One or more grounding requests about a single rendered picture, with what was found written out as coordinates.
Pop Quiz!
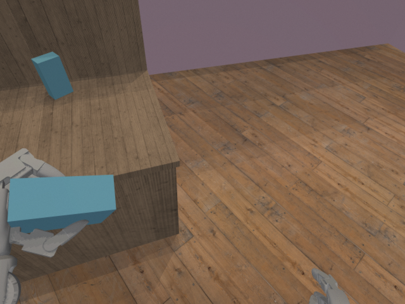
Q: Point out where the table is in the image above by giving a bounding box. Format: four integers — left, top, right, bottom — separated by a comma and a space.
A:
0, 0, 180, 282

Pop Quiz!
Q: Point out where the robot left forearm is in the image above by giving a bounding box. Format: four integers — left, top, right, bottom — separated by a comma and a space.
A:
0, 255, 21, 304

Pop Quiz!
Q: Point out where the robot left hand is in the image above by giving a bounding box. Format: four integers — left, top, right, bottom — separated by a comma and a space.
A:
0, 148, 89, 258

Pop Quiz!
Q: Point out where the robot right hand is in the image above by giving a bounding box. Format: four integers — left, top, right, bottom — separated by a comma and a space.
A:
309, 268, 350, 304

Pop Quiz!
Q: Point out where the sponge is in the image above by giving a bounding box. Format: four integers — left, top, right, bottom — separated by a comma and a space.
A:
8, 175, 116, 233

